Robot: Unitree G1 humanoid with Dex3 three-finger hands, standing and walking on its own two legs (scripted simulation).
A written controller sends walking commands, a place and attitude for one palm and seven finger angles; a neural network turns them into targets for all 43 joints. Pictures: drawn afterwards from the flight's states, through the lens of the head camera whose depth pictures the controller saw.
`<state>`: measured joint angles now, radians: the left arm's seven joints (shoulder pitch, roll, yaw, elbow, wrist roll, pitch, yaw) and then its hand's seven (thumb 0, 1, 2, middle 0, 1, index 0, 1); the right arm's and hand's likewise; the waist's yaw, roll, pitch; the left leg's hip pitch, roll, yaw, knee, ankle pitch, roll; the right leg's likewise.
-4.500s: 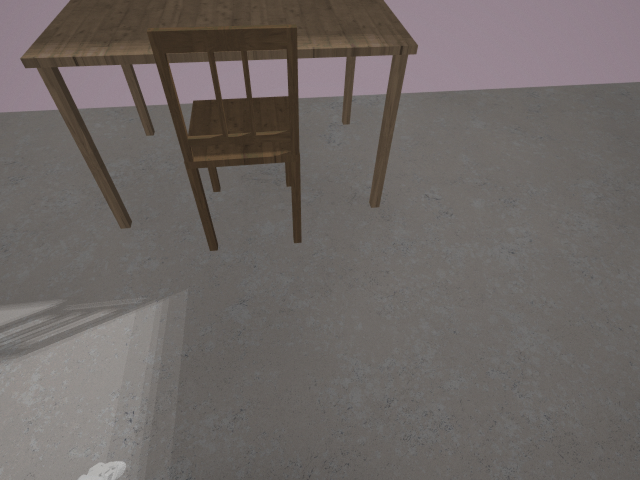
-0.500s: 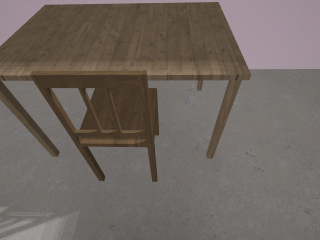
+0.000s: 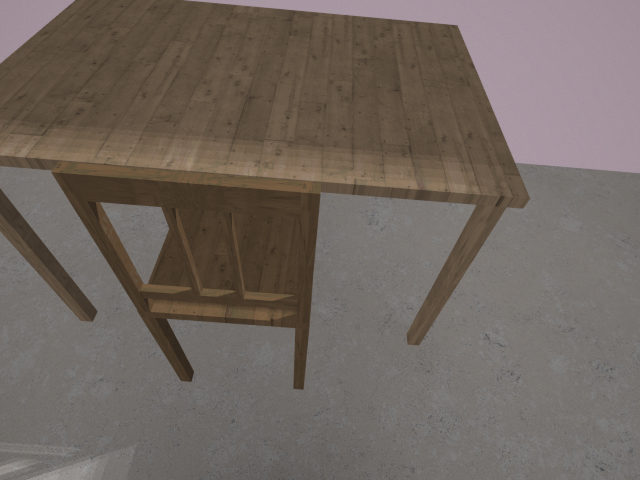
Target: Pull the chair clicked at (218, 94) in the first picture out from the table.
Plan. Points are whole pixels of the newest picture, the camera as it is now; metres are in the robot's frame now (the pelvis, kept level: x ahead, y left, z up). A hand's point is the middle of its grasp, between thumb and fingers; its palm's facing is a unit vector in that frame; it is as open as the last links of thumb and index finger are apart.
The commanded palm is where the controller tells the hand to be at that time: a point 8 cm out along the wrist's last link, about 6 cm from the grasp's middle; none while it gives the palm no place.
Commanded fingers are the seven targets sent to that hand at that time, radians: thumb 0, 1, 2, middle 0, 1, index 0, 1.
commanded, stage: come to a stop and stand still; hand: left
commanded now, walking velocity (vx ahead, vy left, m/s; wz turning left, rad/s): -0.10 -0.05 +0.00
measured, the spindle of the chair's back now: (185, 253) +0.47 +0.29 -0.10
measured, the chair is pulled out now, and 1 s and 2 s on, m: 0.00 0.00 0.00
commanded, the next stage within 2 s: look again from close up in 0.80 s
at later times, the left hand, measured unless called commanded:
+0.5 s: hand out of the picture -0.02 +0.14 -0.16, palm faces +0.07 -0.97 -0.23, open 7.3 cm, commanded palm none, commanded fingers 0.00 0.90 0.90 -0.20 -0.30 -0.20 -0.30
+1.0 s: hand out of the picture -0.04 +0.16 -0.18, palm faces +0.00 -0.98 -0.20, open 7.4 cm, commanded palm none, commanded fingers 0.00 0.90 0.90 -0.20 -0.30 -0.20 -0.30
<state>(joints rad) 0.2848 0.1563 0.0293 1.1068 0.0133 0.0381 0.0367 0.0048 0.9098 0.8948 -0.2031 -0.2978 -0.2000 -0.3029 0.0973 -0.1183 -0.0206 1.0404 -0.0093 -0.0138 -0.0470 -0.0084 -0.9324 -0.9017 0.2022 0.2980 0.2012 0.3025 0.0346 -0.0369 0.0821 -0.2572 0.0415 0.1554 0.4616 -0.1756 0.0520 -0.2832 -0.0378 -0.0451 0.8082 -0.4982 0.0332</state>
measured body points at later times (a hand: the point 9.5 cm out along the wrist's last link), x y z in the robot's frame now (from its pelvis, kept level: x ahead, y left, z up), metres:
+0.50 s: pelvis -0.04 -0.04 +0.00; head -0.03 -0.06 +0.45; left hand -0.02 +0.19 -0.14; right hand -0.04 -0.29 -0.16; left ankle -0.06 +0.09 -0.71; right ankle -0.03 -0.16 -0.74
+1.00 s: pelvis -0.04 -0.02 +0.00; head -0.03 -0.02 +0.45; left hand -0.04 +0.21 -0.16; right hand -0.03 -0.25 -0.16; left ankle -0.06 +0.10 -0.74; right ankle -0.03 -0.16 -0.74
